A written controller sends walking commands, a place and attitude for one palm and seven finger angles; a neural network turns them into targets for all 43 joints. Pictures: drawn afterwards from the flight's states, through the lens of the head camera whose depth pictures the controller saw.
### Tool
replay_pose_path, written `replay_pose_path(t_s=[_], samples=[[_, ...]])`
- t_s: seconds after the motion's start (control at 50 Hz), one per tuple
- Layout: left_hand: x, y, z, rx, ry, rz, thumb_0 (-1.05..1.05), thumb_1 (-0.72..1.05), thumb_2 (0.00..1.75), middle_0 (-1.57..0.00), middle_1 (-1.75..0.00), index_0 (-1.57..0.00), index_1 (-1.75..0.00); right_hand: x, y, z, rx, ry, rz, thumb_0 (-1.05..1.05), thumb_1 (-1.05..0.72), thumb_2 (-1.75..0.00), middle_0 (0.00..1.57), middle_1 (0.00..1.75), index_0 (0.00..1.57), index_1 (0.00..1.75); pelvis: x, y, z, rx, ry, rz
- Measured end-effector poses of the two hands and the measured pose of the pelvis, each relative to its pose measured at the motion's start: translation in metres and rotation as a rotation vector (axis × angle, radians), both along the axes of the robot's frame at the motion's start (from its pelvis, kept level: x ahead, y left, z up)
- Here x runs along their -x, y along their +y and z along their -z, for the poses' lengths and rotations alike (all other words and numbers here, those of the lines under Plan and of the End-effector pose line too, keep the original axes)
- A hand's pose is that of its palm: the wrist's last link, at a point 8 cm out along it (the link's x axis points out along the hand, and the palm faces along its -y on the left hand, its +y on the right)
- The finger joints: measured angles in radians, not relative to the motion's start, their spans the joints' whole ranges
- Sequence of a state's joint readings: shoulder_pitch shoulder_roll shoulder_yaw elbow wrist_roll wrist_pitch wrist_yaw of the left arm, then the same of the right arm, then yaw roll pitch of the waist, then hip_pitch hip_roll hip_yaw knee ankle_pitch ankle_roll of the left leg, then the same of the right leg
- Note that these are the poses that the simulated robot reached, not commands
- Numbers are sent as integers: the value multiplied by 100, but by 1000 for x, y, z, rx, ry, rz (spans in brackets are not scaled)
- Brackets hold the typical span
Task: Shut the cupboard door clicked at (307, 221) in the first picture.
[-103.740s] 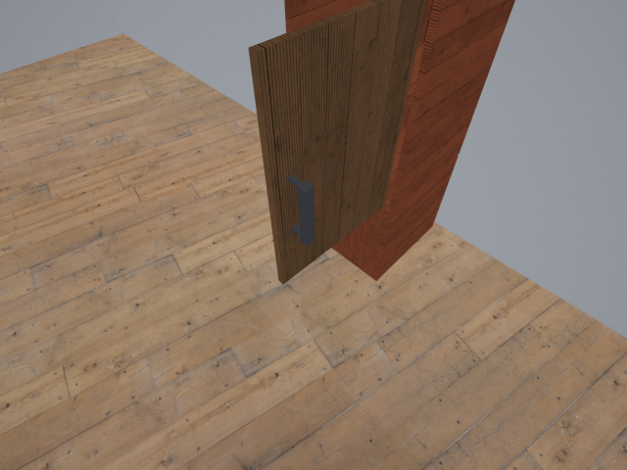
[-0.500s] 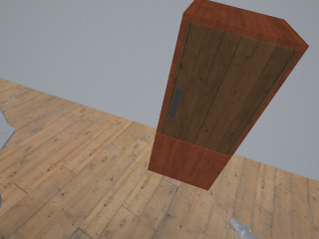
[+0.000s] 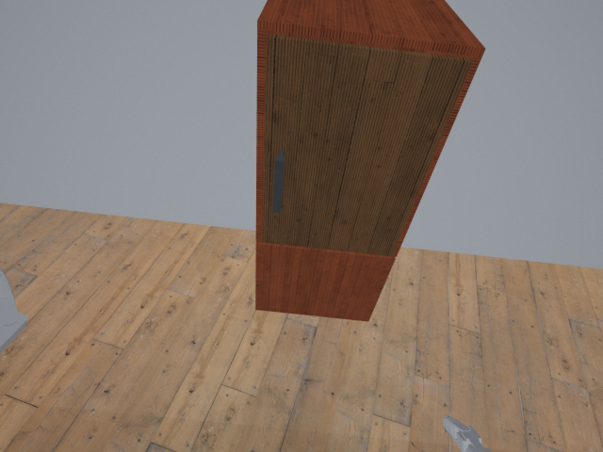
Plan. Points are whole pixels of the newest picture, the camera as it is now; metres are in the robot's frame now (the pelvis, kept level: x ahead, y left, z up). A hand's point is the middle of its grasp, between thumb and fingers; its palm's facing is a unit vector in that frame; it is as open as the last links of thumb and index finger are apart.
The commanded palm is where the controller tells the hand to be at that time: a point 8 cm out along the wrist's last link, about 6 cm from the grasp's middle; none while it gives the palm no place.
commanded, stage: stop stepping back and stand still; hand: left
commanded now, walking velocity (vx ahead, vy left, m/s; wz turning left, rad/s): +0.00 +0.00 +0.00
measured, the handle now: (279, 181) +0.76 +0.07 -0.10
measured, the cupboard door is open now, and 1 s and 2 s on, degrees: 0 0 0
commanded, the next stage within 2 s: let the arm hang, fingers relaxed in 1.46 s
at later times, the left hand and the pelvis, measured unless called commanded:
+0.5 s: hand (117, 275) +0.27 +0.23 +0.14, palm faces +0.39 -0.78 -0.48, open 7.4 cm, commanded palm +0.20 +0.27 +0.16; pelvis +0.05 -0.02 -0.02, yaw -1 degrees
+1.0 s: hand (74, 297) +0.24 +0.26 +0.14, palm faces +0.39 -0.80 -0.45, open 7.4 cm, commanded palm +0.17 +0.30 +0.16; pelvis +0.03 +0.00 -0.02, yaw +0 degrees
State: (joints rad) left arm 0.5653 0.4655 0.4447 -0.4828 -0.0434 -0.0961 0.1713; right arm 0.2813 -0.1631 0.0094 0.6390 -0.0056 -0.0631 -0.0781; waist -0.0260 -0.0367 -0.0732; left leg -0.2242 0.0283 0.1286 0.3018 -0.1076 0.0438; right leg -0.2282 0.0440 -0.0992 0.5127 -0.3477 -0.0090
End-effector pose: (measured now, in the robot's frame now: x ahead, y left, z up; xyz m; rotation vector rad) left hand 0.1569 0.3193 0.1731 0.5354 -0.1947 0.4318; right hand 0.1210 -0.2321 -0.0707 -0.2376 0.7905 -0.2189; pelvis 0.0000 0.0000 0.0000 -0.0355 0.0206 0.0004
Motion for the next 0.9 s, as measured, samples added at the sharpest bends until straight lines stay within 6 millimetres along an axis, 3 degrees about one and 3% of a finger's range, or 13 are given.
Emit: replay_pose_path(t_s=[0.08,0.16,0.26,0.34,0.46,0.54,0.7,0.8,0.9], samples=[[-10,-35,9,14,6,54,1,89,90,-21,-30,-21,-30,-17,-11,14,-30,-45,-23,1,-90,-90,20,30,21,30,-3,-12,13,-40,6,-10],[-14,-52,-2,-22,-25,82,1,89,90,-22,-30,-21,-30,-28,-22,26,-61,-28,-13,1,-90,-90,20,30,21,30,-13,-20,17,-20,5,0],[-23,-43,-12,-86,-66,10,1,89,90,-22,-30,-22,-30,-39,-32,34,-64,7,1,1,-91,-90,20,30,21,30,-30,-26,19,-39,-8,9],[-39,-38,-3,-51,-62,-34,1,89,90,-22,-30,-21,-30,-51,-36,46,-60,21,6,1,-91,-90,20,30,21,30,-43,-22,24,-52,-28,7],[-66,-50,16,-15,29,18,1,89,90,-21,-30,-21,-30,-66,-31,46,-92,16,22,1,-91,-90,20,30,20,30,-51,-23,23,-66,-13,20],[-75,-58,10,-46,23,83,1,89,90,-22,-30,-21,-30,-73,-27,40,-92,10,15,1,-91,-90,20,30,20,30,-54,-23,22,-62,-2,18],[-69,-39,-10,-115,23,76,1,89,90,-22,-30,-22,-30,-81,-21,29,-81,3,24,1,-91,-90,20,30,21,30,-61,-14,16,-47,4,20],[-60,-26,4,-71,56,32,1,89,90,-22,-30,-21,-30,-81,-16,28,-73,-20,13,1,-91,-90,20,30,21,30,-57,-8,18,-45,13,17],[-51,-25,22,10,90,18,1,89,90,-22,-30,-21,-30,-73,-9,29,-65,-18,-9,1,-91,-90,20,30,21,30,-43,-2,18,-36,7,16]])
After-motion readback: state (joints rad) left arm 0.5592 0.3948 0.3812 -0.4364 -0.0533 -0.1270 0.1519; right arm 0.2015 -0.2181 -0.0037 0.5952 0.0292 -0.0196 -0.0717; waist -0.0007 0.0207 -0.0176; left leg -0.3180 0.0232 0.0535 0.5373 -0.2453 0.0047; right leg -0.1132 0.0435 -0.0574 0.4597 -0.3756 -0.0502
